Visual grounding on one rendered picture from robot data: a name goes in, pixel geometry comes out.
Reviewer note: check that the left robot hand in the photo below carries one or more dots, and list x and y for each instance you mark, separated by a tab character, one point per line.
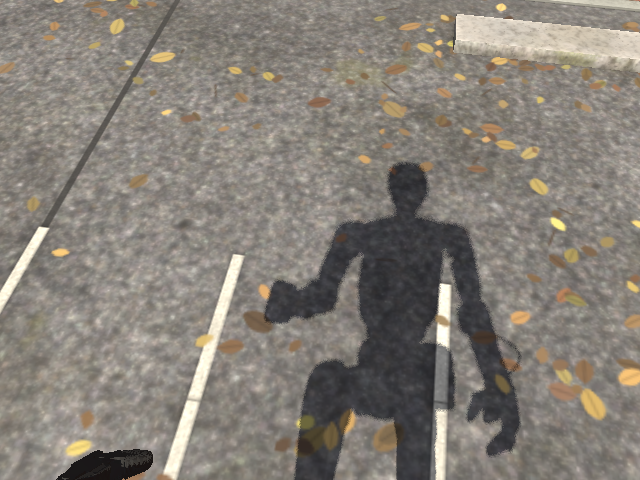
109	466

